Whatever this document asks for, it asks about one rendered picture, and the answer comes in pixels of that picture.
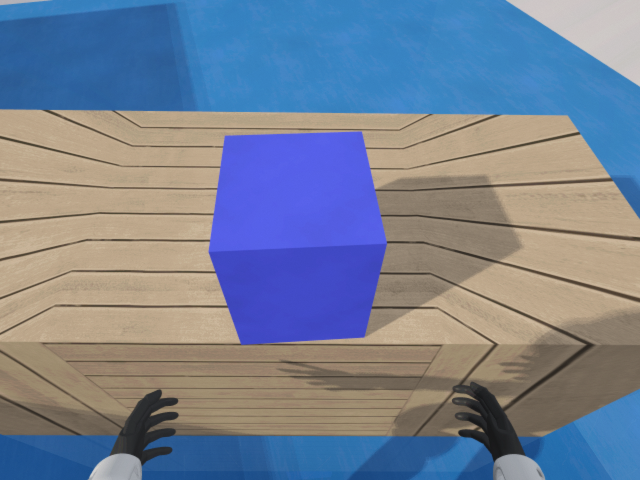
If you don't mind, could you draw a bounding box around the robot left forearm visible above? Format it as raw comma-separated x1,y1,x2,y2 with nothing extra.
88,453,142,480

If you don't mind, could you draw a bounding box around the robot right hand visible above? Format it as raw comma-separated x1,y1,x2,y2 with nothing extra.
452,382,526,462

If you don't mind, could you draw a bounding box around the robot left hand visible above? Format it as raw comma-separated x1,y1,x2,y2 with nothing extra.
110,389,179,466

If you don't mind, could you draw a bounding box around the robot right forearm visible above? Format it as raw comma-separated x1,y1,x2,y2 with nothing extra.
493,454,545,480

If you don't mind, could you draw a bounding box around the carton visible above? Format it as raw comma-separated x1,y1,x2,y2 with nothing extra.
209,131,387,345

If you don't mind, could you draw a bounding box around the pedestal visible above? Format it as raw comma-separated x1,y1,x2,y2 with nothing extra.
0,109,640,437

